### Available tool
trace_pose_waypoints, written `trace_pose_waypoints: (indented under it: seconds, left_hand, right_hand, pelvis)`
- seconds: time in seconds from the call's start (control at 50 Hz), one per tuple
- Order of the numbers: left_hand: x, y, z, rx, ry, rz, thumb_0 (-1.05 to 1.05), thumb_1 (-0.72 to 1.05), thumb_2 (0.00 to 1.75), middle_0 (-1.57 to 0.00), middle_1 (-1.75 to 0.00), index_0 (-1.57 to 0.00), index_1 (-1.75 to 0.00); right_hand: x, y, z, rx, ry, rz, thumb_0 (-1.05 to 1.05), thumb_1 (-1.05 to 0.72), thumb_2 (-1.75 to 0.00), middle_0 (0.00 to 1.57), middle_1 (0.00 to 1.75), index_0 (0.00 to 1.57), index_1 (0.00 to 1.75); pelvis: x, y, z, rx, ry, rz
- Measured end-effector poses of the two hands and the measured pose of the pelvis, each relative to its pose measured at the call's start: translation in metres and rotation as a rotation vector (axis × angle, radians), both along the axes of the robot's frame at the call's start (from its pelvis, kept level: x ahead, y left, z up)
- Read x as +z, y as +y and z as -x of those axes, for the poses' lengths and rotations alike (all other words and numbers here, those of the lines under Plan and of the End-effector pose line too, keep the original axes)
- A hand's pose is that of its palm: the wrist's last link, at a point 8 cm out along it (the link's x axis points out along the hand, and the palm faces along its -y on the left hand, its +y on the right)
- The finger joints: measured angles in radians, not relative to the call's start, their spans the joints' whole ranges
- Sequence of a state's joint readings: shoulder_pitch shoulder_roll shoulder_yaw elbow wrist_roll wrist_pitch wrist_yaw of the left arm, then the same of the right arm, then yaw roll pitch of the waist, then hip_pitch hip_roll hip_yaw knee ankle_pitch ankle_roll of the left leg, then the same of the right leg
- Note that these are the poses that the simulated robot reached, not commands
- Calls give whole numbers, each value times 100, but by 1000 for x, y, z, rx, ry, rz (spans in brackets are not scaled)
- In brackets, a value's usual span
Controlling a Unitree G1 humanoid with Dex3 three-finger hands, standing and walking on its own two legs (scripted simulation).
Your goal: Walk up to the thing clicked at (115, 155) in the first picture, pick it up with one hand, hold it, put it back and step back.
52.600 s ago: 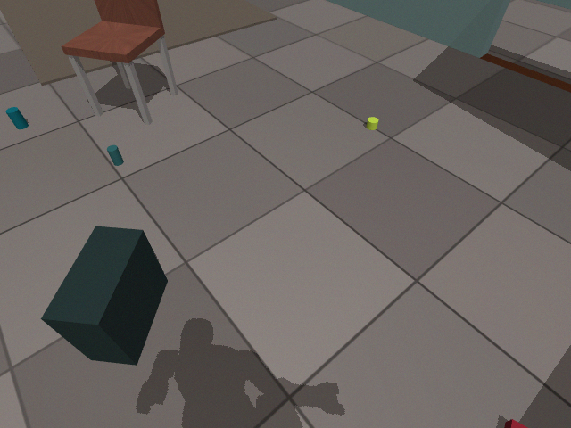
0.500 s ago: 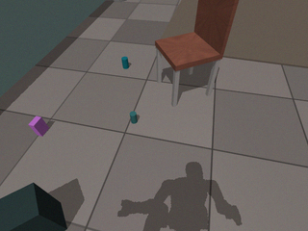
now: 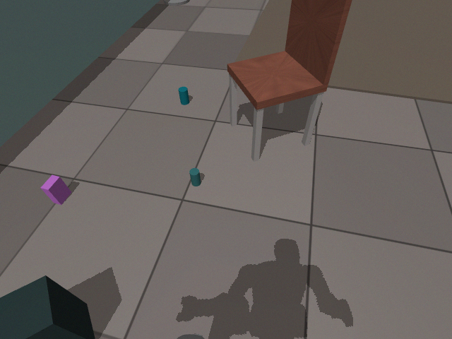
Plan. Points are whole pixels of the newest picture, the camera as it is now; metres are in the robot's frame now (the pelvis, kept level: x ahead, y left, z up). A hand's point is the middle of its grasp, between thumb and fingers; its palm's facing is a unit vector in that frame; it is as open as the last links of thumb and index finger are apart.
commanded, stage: step back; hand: left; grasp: from above
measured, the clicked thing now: (195, 177) +1.03 +0.24 -0.72
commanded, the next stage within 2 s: stand in 0.36 s
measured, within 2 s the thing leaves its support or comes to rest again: neither
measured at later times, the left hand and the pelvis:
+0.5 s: hand out of the picture +0.12 +0.26 -0.15, palm faces -0.05 -0.93 -0.36, open 7.4 cm; pelvis +0.04 +0.01 +0.00, yaw -2 degrees
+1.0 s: hand out of the picture +0.14 +0.25 -0.14, palm faces -0.06 -0.94 -0.34, open 7.4 cm; pelvis +0.04 +0.01 +0.01, yaw -2 degrees
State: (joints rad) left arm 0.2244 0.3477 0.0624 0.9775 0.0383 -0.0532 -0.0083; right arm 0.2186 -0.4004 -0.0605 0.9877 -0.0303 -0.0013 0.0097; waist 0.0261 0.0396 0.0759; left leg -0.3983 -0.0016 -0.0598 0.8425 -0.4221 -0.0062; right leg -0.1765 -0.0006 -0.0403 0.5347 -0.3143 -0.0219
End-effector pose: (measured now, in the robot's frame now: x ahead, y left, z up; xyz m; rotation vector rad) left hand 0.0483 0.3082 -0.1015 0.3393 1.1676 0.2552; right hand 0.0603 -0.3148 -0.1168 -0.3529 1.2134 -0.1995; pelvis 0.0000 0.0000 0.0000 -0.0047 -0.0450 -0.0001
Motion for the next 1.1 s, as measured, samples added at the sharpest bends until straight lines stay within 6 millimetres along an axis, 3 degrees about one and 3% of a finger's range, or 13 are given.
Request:
trace_pose_waypoints:
  seconds: [0.18, 0.28, 0.38, 0.56, 0.78, 1.1]
  left_hand:
    - [-23, 18, -31, 14, 36, 19, 1, 90, 90, -20, -30, -20, -30]
    - [-23, 17, -49, -18, 27, 17, 0, 90, 90, -20, -30, -20, -30]
    - [-18, 10, -53, -43, 46, 11, 0, 90, 90, -20, -30, -20, -30]
    - [-6, -4, -73, -59, 49, 40, 0, 90, 90, -20, -30, -20, -30]
    - [-1, -10, -96, -81, 12, 45, 0, 90, 90, -20, -30, -20, -30]
    - [-4, -8, -82, -72, 50, 50, 0, 90, 90, -20, -30, -20, -30]
  right_hand:
    - [-1, 27, -48, 24, -39, 11, 0, -90, -90, 21, 30, 21, 30]
    - [0, 37, -70, 35, -82, -9, 0, -90, -90, 21, 30, 21, 30]
    - [0, 37, -84, 11, -108, -40, 0, -90, -90, 21, 30, 21, 30]
    - [4, 32, -72, -23, -53, -61, 0, -90, -90, 21, 30, 21, 30]
    - [9, 21, -48, -72, 0, -38, 0, -90, -90, 21, 30, 21, 30]
    - [10, 23, -37, -75, 19, -38, 0, -90, -90, 21, 30, 21, 30]
  pelvis:
    - [-9, 16, -19, 1, -4, -11]
    - [-9, 14, -22, -22, 15, -3]
    - [-6, 10, -26, -30, 17, -1]
    - [8, 10, -41, -28, 9, -8]
    - [13, 6, -43, -30, 5, -8]
    - [14, 7, -41, -33, 12, -5]
